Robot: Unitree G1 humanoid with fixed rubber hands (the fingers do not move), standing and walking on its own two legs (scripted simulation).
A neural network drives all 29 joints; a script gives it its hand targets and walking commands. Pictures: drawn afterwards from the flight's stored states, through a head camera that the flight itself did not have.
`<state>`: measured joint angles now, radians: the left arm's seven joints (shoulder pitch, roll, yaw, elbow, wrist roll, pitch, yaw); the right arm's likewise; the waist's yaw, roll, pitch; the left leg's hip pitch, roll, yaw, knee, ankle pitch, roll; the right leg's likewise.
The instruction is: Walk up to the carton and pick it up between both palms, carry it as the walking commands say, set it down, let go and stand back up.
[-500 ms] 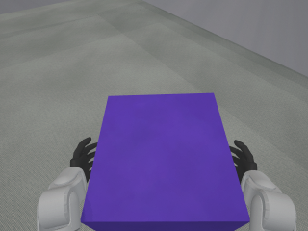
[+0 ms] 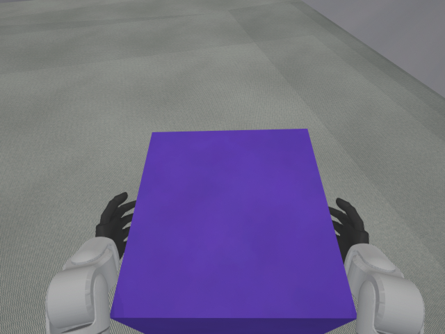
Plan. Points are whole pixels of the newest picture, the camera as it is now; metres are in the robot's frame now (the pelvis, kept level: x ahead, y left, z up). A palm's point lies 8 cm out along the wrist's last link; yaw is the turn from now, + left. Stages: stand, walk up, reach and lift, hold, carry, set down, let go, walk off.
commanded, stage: carry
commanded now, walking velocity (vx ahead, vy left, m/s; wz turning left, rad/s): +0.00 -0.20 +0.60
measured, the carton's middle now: (231, 239) +0.29 -0.01 +0.01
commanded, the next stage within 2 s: none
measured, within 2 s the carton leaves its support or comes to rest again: neither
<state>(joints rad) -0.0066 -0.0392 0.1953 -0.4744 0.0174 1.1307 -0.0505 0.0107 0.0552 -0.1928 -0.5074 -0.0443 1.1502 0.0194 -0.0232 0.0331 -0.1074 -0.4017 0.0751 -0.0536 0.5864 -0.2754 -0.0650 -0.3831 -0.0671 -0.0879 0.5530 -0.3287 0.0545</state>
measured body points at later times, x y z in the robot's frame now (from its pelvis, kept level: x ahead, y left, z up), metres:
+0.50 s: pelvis +0.01 -0.10 +0.01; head +0.03 -0.09 +0.46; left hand +0.20 +0.15 +0.08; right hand +0.31 -0.21 +0.08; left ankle -0.02 +0.03 -0.73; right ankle +0.06 -0.25 -0.69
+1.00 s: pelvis +0.05 -0.21 +0.01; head +0.06 -0.18 +0.46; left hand +0.14 +0.10 +0.06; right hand +0.37 -0.20 +0.07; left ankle +0.00 -0.11 -0.73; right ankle +0.12 -0.32 -0.67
